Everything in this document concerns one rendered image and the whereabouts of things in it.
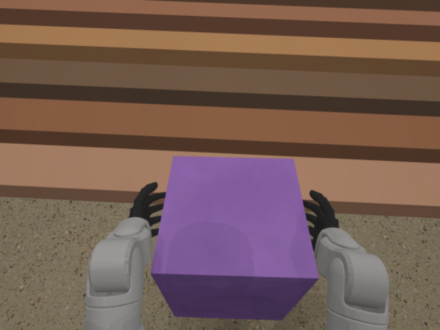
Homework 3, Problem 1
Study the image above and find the robot right forearm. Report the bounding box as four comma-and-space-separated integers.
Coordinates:
315, 228, 389, 330

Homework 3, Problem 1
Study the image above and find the robot left forearm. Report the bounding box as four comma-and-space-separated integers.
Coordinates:
84, 217, 153, 330

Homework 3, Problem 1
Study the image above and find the robot right hand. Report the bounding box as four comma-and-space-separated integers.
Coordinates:
302, 190, 339, 252

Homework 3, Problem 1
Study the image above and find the robot left hand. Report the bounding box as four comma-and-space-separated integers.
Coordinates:
129, 182, 166, 237

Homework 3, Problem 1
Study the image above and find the carton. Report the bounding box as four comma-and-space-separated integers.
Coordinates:
151, 156, 319, 320

